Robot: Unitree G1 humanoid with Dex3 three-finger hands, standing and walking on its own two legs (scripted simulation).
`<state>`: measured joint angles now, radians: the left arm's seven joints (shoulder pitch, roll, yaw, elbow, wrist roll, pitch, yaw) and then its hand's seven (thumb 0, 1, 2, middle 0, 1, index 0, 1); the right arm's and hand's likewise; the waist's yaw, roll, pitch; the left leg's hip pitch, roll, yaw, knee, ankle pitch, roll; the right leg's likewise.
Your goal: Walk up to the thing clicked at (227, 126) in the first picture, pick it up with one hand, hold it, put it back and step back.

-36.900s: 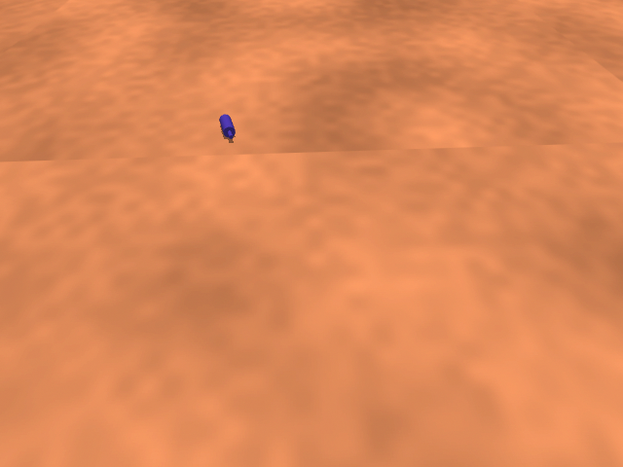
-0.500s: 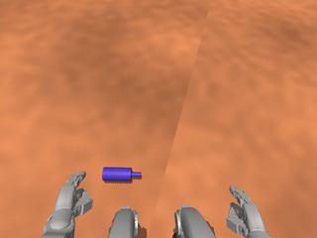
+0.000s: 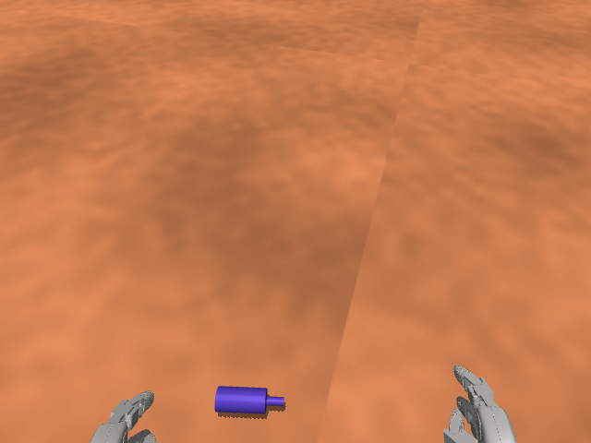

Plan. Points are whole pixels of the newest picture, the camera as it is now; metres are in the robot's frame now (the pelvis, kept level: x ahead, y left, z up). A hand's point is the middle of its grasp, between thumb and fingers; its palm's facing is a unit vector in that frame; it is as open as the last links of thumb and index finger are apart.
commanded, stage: home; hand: left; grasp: from above
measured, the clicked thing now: (250, 400) +0.42 +0.13 -0.68
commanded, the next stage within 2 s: stand in 1.88 s
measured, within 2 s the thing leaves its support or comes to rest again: neither
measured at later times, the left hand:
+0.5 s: hand out of the picture +0.16 +0.17 -0.05, palm faces +0.04 -0.98 -0.20, open 7.4 cm
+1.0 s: hand out of the picture +0.16 +0.17 -0.05, palm faces +0.04 -0.98 -0.20, open 7.4 cm
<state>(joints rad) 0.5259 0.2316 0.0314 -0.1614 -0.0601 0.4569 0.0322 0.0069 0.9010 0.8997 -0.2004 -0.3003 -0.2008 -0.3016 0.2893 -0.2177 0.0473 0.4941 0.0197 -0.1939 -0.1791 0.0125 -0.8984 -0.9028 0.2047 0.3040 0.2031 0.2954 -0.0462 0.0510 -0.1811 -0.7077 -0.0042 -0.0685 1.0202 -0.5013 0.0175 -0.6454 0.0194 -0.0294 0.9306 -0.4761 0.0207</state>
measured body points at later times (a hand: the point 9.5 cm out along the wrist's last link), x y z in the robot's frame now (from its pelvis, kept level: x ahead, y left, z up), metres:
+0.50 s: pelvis +0.00 -0.01 +0.00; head +0.02 +0.00 +0.45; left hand +0.16 +0.23 -0.03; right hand +0.15 -0.25 -0.06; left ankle +0.00 +0.10 -0.68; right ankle -0.01 -0.14 -0.68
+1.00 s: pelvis +0.00 -0.01 +0.00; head +0.02 +0.00 +0.45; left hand +0.15 +0.22 -0.03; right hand +0.16 -0.25 -0.06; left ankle +0.00 +0.10 -0.68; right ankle -0.01 -0.14 -0.68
